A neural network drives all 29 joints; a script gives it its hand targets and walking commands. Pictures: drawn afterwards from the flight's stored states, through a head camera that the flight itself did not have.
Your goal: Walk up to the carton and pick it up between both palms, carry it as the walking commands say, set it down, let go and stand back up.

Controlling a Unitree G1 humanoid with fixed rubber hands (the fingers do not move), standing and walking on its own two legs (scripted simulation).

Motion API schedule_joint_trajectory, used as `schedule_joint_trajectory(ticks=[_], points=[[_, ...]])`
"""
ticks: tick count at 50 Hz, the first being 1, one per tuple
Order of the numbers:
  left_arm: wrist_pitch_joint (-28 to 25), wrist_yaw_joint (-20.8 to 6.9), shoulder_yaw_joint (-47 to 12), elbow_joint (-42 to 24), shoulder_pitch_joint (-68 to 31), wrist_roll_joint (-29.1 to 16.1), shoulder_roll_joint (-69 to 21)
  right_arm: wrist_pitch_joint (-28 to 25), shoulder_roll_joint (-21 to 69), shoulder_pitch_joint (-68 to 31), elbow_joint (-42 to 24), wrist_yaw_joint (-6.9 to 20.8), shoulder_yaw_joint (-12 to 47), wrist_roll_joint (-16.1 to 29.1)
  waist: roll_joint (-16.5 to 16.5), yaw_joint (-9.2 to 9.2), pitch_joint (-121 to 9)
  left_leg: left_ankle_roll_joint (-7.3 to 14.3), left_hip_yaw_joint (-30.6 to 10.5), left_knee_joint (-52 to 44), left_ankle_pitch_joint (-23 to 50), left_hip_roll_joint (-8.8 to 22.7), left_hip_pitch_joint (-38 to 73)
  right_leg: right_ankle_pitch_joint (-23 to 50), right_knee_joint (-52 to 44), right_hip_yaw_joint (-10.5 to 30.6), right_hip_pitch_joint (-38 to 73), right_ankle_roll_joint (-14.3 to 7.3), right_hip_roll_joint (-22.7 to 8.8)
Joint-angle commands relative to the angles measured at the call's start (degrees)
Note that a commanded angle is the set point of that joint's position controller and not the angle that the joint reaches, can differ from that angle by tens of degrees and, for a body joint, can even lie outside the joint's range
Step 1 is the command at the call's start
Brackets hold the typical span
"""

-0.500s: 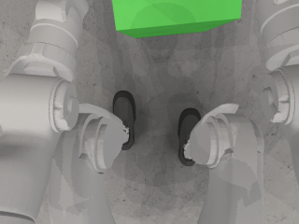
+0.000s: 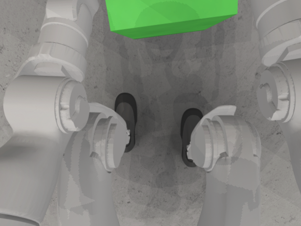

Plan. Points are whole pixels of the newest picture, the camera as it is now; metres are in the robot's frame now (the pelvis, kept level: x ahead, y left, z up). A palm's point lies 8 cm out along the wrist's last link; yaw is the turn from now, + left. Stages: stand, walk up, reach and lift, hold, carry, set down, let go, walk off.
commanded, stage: reach and lift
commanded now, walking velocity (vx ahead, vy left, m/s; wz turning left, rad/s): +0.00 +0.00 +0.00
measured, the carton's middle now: out of the picture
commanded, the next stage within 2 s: none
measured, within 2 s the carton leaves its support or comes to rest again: leaves its support in 0.50 s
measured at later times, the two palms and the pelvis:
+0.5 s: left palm out of the picture +0.56 +0.17 -0.16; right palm out of the picture +0.58 -0.12 -0.16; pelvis +0.01 +0.00 -0.01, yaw +0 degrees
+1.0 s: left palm out of the picture +0.54 +0.16 -0.09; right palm out of the picture +0.58 -0.12 -0.08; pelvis +0.01 +0.01 +0.04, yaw -1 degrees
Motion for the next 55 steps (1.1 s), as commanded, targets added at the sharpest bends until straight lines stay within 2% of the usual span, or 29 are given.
schedule_joint_trajectory(ticks=[1,4,10,17,22,26,29,32,37,44,55], points=[[2.2,-14.3,-7.5,-11.3,-26.1,1.7,-43.2,1.5,51.8,-21.0,-10.4,15.4,4.7,-2.0,-7.6,4.06,-62.6,0.3,3.5,-2.2,11.5,-6.5,33.3,14.7,-13.4,2.7,26.3,2.3,3.2],[4.0,-16.8,-7.0,-13.5,-23.3,2.6,-48.3,2.7,56.8,-19.1,-13.4,17.5,3.2,-3.0,-7.1,4.17,-62.8,0.8,4.0,-1.3,14.0,-7.0,33.3,17.2,-12.5,1.9,24.3,2.0,3.9],[5.2,-18.3,-8.8,-15.2,-21.2,0.7,-53.0,3.8,60.1,-18.0,-16.0,19.1,3.9,-3.0,-7.5,4.29,-63.0,0.9,3.8,-0.4,16.0,-7.0,33.2,18.7,-11.8,1.6,22.7,1.3,4.0],[5.5,-18.3,-10.7,-17.5,-22.9,-1.6,-54.7,4.6,62.2,-17.7,-17.6,19.1,5.3,-3.2,-7.9,4.06,-66.0,0.7,4.0,-0.3,16.5,-7.1,32.6,20.9,-11.6,1.8,25.3,1.0,3.9],[5.7,-17.7,-13.0,-23.0,-26.5,-3.4,-56.1,4.9,63.2,-20.6,-23.2,18.4,7.7,-1.8,-8.4,4.11,-78.3,0.6,4.3,-0.3,20.1,-7.5,36.4,25.9,-11.3,1.5,31.9,1.5,4.0],[6.5,-17.5,-14.4,-27.0,-29.7,-4.4,-57.5,5.3,63.2,-22.9,-27.0,17.0,8.8,-1.7,-9.0,3.02,-87.0,0.3,4.6,-1.2,21.1,-8.0,36.7,29.4,-11.8,1.4,38.1,1.7,4.0],[7.8,-17.6,-14.4,-27.9,-31.0,-3.4,-58.1,6.1,63.2,-21.8,-26.0,16.5,7.3,-3.4,-8.2,1.66,-87.2,0.1,4.6,-2.6,19.2,-8.4,37.1,26.9,-13.0,0.8,36.8,1.6,4.1],[9.2,-17.4,-14.3,-28.1,-31.0,-1.5,-58.7,7.1,63.6,-19.6,-23.7,17.0,4.8,-5.2,-5.9,0.86,-85.4,-0.1,4.4,-4.3,17.1,-8.6,40.7,21.9,-14.5,-0.3,30.9,1.1,4.4],[10.7,-16.9,-13.4,-29.8,-31.1,1.7,-58.9,8.8,65.6,-16.4,-20.2,18.7,1.6,-7.0,-3.7,1.58,-83.2,-0.1,4.5,-6.9,14.7,-8.7,43.9,17.1,-16.8,-1.0,25.2,0.7,4.6],[12.0,-16.9,-13.8,-33.9,-30.7,4.0,-59.4,9.9,67.7,-15.2,-20.4,19.5,1.4,-7.4,-3.8,2.91,-86.1,0.0,4.6,-9.5,16.2,-8.8,45.9,18.3,-18.8,-1.0,26.2,1.4,5.2],[13.9,-17.8,-16.2,-37.2,-28.4,4.9,-61.7,10.8,70.1,-13.4,-24.0,17.9,4.4,-7.8,-4.6,2.37,-93.7,-0.3,4.4,-12.0,19.7,-9.1,47.2,23.4,-21.2,-0.7,33.2,2.4,5.6]])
